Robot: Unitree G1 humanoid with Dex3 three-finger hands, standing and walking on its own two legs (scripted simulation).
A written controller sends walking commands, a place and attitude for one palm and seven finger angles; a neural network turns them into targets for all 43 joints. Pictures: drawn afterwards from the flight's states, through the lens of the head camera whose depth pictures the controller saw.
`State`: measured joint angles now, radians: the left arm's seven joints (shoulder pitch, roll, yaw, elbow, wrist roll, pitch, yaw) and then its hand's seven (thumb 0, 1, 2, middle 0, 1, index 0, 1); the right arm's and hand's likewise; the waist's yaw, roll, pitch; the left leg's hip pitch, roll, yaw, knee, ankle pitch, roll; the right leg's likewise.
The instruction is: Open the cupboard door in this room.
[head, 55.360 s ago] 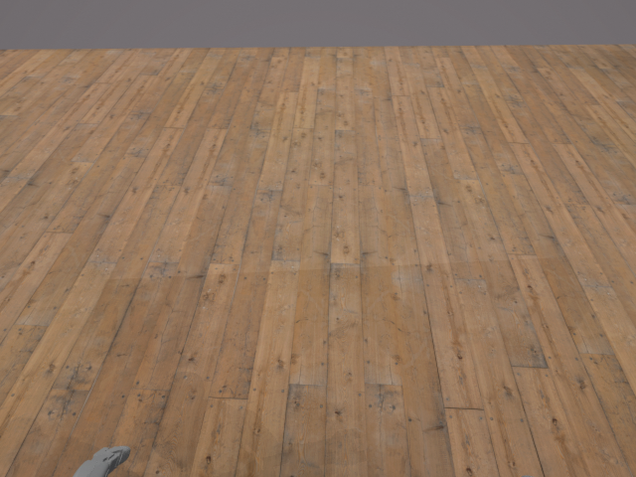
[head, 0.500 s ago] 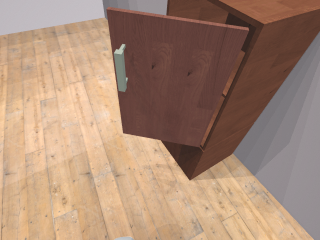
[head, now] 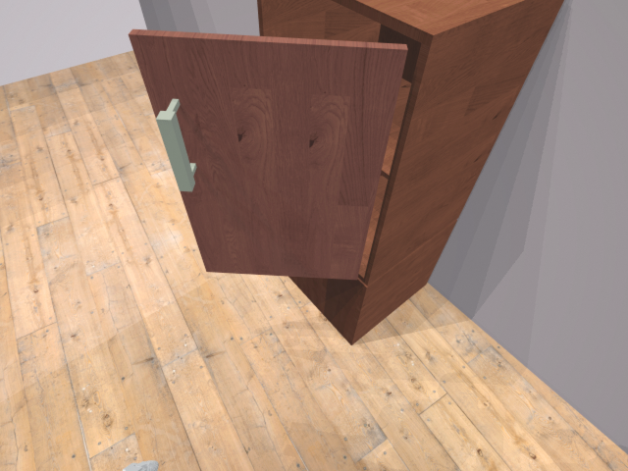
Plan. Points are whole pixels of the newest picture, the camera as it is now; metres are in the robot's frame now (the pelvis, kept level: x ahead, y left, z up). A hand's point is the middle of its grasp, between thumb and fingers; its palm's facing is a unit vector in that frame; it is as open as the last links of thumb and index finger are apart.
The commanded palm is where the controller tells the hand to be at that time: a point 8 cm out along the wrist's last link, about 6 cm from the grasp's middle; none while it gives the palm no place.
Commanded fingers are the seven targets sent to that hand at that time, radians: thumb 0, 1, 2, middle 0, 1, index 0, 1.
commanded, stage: come to a stop and stand still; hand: left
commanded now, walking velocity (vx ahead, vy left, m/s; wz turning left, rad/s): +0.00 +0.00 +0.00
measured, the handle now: (181, 146) +0.60 +0.24 +0.07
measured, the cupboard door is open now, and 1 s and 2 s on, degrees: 48 48 48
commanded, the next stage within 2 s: look again from close up in 0.58 s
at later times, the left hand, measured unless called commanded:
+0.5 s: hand out of the picture +0.00 +0.13 -0.17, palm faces +0.05 -0.98 -0.18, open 7.3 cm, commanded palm none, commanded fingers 0.00 0.90 0.90 -0.20 -0.30 -0.20 -0.30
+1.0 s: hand out of the picture +0.03 +0.16 -0.17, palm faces +0.01 -0.97 -0.24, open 7.4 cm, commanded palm none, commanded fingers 0.00 0.90 0.90 -0.20 -0.30 -0.20 -0.30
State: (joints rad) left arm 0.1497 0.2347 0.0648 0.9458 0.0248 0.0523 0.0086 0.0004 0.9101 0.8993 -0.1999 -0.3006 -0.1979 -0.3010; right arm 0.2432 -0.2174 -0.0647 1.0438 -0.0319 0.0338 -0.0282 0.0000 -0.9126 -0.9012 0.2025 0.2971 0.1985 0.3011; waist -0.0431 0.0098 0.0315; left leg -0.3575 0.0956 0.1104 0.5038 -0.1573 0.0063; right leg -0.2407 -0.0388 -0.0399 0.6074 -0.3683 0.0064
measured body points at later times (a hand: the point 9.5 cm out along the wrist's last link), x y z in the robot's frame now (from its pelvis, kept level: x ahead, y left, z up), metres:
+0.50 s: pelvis +0.00 -0.04 +0.01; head +0.01 -0.04 +0.46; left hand -0.01 +0.19 -0.16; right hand +0.01 -0.27 -0.15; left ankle +0.00 +0.09 -0.74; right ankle -0.04 -0.15 -0.74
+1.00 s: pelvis +0.01 -0.03 +0.00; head +0.02 -0.04 +0.45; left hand +0.03 +0.21 -0.15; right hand +0.02 -0.25 -0.17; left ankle +0.00 +0.09 -0.74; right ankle -0.04 -0.15 -0.74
